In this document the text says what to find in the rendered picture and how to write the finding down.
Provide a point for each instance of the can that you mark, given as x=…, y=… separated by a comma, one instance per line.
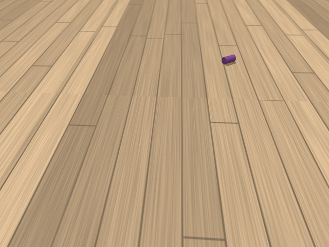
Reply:
x=228, y=59

